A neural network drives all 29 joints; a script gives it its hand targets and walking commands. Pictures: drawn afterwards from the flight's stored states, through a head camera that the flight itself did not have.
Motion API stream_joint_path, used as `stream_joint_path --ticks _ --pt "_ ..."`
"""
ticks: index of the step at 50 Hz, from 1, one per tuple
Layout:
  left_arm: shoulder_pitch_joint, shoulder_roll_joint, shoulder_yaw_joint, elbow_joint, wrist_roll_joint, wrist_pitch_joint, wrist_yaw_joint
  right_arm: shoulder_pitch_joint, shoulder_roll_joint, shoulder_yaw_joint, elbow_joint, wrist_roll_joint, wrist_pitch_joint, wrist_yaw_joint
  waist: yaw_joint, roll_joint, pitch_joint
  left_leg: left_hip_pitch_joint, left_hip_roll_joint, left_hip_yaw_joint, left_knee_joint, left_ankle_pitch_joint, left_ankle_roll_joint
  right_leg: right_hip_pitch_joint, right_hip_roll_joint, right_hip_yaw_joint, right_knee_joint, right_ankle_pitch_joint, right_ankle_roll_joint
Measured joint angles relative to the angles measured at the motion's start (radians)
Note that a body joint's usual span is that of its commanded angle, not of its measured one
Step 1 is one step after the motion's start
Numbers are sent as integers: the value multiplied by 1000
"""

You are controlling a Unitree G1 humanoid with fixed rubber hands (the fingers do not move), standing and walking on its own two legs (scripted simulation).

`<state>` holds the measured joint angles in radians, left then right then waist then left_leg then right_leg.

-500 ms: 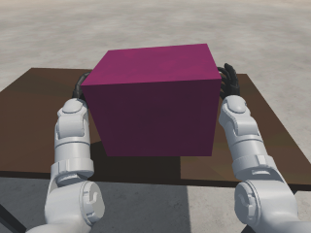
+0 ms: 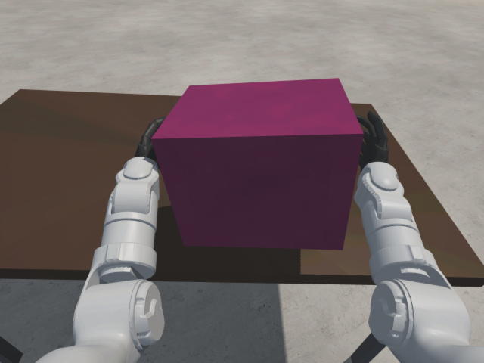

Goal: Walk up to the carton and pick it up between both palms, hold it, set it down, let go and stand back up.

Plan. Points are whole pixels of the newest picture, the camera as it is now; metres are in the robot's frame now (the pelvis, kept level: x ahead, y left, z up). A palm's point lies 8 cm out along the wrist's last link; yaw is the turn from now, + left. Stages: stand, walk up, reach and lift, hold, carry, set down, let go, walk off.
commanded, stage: set down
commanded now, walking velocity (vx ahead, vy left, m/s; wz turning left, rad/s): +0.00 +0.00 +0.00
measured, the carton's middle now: (260, 162) +0.43 -0.06 +0.14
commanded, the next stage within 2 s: none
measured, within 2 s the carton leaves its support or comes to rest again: neither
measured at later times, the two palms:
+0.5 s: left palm (143, 164) +0.44 +0.15 +0.14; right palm (356, 159) +0.38 -0.22 +0.17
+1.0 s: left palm (159, 163) +0.45 +0.12 +0.13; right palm (366, 168) +0.38 -0.24 +0.15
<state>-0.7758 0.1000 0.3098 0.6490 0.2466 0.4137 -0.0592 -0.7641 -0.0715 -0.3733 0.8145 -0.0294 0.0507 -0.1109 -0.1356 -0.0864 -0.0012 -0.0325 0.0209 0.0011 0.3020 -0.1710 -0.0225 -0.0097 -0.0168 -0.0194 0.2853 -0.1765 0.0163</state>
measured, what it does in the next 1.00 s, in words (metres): stands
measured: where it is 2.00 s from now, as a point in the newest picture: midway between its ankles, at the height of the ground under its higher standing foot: outside the picture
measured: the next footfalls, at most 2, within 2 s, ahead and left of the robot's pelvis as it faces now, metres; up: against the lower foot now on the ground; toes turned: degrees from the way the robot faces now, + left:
none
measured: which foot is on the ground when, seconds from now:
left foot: down 0.00-1.00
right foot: down 0.00-1.00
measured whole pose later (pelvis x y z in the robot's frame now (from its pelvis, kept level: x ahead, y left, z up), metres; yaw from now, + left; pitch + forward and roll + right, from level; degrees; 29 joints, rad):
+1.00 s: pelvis +0.01 +0.00 +0.00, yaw -1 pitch -1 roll +0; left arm -0.87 0.15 0.38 0.98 0.22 0.21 -0.08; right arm -0.78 0.02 -0.53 0.79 -0.22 0.04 -0.10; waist -0.15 -0.05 -0.03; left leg -0.09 0.01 0.02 0.26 -0.16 -0.02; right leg -0.10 -0.02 0.00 0.30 -0.19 0.02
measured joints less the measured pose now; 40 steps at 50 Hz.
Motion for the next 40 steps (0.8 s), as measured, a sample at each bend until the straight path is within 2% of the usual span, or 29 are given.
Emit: stream_joint_path --ticks 9,17,27,33,40 --pt "-22 6 46 59 -6 -47 -8 -16 14 -1 -17 -44 9 -12 10 37 -5 0 -2 7 -22 4 5 -13 -2 6 2 -6 2" --pt "-13 30 56 80 -16 -65 -25 -6 59 -25 -30 -78 5 -24 2 12 1 17 -5 -9 -29 -2 0 10 -5 -11 -2 -19 1" --pt "13 53 -9 95 -43 -82 -17 21 76 -53 -13 -71 -21 -17 -23 -21 -17 -5 -3 -18 -3 -20 -7 5 -3 -20 -6 -26 0" --pt "0 48 -31 125 -48 -96 -3 22 57 -58 -2 -63 -22 -8 -33 -11 -26 -27 -1 -11 5 -23 -6 -18 -1 -13 -5 -22 1" --pt "-42 38 -1 200 -38 -132 0 3 47 -79 -4 -92 -12 0 -31 16 -27 -46 -1 2 -6 -11 0 -51 -2 1 2 -14 3"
